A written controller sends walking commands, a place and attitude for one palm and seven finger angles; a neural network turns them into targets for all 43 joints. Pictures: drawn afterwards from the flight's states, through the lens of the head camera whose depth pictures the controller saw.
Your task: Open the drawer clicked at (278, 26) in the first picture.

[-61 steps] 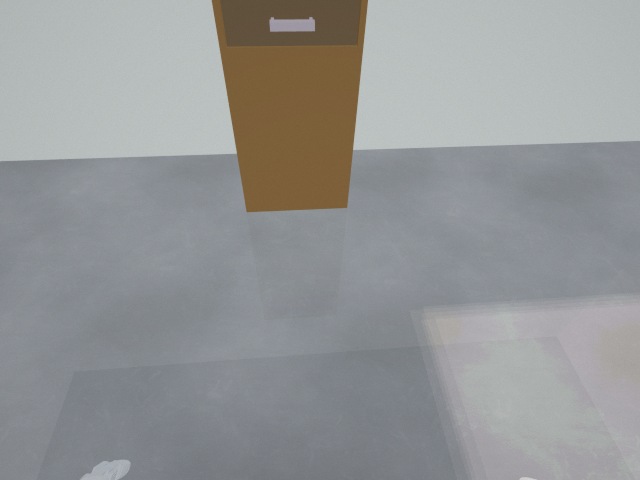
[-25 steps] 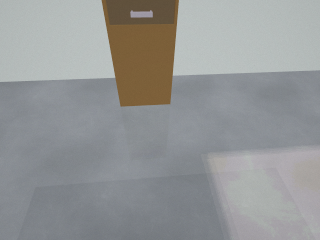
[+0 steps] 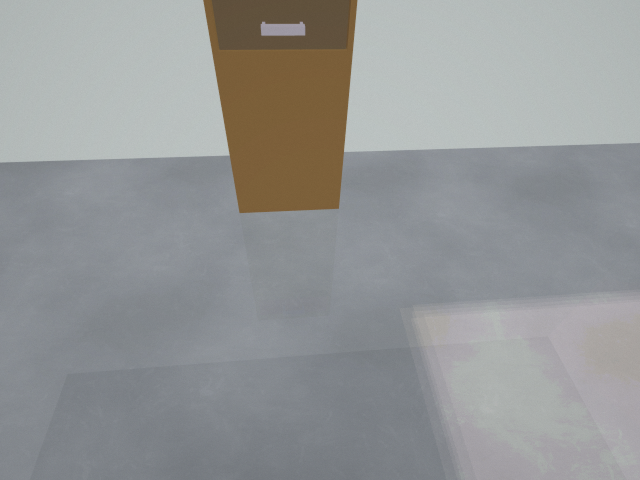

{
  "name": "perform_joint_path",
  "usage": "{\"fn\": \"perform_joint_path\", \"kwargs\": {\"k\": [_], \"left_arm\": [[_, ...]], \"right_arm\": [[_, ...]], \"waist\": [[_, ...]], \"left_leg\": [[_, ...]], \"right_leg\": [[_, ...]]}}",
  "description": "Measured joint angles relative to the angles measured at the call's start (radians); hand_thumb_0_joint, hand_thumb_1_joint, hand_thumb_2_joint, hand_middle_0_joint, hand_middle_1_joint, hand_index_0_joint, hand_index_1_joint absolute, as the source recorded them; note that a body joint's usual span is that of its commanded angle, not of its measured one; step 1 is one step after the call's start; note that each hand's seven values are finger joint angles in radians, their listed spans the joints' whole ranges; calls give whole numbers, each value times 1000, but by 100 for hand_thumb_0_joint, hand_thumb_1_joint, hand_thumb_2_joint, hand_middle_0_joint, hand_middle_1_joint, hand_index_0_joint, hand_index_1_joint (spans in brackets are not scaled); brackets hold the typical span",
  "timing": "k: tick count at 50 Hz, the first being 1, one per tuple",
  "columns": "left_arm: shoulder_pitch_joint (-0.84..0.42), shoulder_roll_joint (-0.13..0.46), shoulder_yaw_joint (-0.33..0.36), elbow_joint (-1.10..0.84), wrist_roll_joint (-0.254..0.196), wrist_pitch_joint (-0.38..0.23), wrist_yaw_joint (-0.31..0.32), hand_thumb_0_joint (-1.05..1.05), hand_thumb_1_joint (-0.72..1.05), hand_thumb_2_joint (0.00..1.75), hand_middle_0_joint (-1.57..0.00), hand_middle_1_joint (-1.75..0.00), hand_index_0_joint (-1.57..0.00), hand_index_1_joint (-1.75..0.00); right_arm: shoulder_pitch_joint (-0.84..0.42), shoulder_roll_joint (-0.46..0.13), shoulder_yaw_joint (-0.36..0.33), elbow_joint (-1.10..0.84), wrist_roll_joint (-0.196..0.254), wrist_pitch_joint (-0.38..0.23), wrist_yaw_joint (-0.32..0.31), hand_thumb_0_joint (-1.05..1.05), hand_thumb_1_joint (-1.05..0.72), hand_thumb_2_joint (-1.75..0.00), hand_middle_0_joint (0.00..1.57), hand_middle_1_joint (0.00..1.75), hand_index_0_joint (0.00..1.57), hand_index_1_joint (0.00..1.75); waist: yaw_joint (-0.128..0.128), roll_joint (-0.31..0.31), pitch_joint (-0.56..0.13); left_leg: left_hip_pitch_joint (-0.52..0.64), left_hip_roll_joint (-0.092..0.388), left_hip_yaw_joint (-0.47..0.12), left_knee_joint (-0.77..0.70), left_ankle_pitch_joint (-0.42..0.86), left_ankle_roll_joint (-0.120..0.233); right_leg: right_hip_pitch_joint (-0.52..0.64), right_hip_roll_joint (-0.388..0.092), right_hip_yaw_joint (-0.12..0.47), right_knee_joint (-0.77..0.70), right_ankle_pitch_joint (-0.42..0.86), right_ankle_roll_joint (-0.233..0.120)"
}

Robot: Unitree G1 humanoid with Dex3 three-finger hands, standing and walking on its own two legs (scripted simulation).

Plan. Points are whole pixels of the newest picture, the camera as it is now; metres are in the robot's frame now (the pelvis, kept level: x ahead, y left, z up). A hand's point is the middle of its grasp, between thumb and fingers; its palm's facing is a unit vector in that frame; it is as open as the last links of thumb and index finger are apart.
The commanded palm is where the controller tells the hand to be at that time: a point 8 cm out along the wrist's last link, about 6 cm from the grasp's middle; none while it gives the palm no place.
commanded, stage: look at it before walking up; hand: left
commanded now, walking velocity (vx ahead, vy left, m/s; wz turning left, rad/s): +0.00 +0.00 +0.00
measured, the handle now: (282, 27) +1.34 +0.20 +0.04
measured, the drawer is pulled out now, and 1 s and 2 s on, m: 0.00 0.00 0.00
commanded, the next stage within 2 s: walk to a spot facing it in 0.22 s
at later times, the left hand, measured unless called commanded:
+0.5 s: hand out of the picture +0.06 +0.23 -0.17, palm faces -0.04 -0.96 -0.28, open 7.4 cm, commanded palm none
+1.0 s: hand out of the picture +0.08 +0.18 -0.19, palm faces -0.07 -0.99 -0.12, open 7.4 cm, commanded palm none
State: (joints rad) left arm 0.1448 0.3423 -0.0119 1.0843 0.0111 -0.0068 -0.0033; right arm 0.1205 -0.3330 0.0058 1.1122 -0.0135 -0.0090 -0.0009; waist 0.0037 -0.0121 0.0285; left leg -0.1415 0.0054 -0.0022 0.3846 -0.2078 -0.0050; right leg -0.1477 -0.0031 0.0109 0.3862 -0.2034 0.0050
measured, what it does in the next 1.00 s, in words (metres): walks ahead: left foot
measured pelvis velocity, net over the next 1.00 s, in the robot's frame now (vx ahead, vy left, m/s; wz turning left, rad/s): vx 0.20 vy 0.01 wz -0.18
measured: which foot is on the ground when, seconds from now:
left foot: down 0.00-0.66, up 0.68-0.98, down 1.00-1.00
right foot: down 0.00-1.00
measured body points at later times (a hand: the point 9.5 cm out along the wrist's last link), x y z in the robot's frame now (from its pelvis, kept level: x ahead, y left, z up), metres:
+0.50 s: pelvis +0.02 +0.00 +0.00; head +0.01 +0.00 +0.45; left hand +0.06 +0.28 -0.15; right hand +0.07 -0.27 -0.15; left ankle +0.00 +0.12 -0.74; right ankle +0.00 -0.12 -0.74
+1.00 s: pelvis +0.20 +0.01 -0.03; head +0.23 +0.04 +0.42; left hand +0.08 +0.23 -0.18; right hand +0.29 -0.24 -0.15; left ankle +0.31 +0.09 -0.75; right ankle +0.01 -0.12 -0.74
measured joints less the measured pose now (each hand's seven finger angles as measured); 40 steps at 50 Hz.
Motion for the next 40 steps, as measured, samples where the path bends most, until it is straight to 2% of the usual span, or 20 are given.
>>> {"fn": "perform_joint_path", "kwargs": {"k": [19, 22, 26, 30, 34, 37, 40], "left_arm": [[9, -1, 1, 9, 0, 4, 5, 0, 90, 90, -21, -30, -21, -30], [41, -19, 4, 7, 5, 16, 5, 0, 90, 90, -20, -30, -21, -30], [113, -55, 11, -1, 12, 30, -13, 0, 90, 90, -20, -30, -20, -30], [182, -90, 23, -9, 14, 21, -24, 0, 90, 90, -20, -30, -20, -30], [225, -138, 31, -7, 17, -4, -25, 0, 90, 90, -20, -30, -20, -30], [261, -166, 36, -14, 13, -44, -3, 0, 90, 90, -20, -30, -21, -30], [316, -192, 33, -4, 18, -57, 13, 0, 90, 90, -21, -30, -21, -30]], "right_arm": [[-4, 2, 3, 4, -1, 0, -4, 1, -90, -90, 21, 30, 20, 30], [16, 22, 3, 0, -9, 8, -3, 1, -90, -90, 21, 30, 20, 30], [71, 58, -1, -12, -14, 14, 4, 1, -90, -90, 20, 30, 20, 30], [131, 94, -11, -21, -12, 1, 3, 1, -90, -90, 21, 30, 20, 30], [198, 107, -25, -8, -8, -1, 0, 1, -90, -90, 21, 30, 20, 30], [204, 120, -25, 12, -12, 14, 0, 1, -90, -90, 21, 30, 20, 30], [159, 126, -32, -7, -11, 12, 4, 1, -91, -90, 21, 30, 20, 30]], "waist": [[6, 4, 0], [12, 6, -23], [17, 8, -55], [18, 1, -47], [7, 43, -40], [33, 31, -29], [55, 13, -10]], "left_leg": [[6, -4, 4, -10, 1, 3], [0, 3, 19, 26, -32, 2], [-10, 17, 45, 84, -108, 8], [-10, 29, 77, 145, -156, -4], [-42, 73, 65, 281, -245, -12], [-165, 59, 65, 561, -309, -6], [-284, 55, 84, 676, -286, -10]], "right_leg": [[3, -4, 4, -6, 0, 5], [-11, 3, 18, 32, -30, 2], [-39, 18, 41, 111, -132, -13], [-69, 17, 48, 202, -162, -34], [-48, 49, 17, 228, -211, -25], [-9, 49, 20, 190, -219, -38], [55, 44, 53, 105, -198, -39]]}}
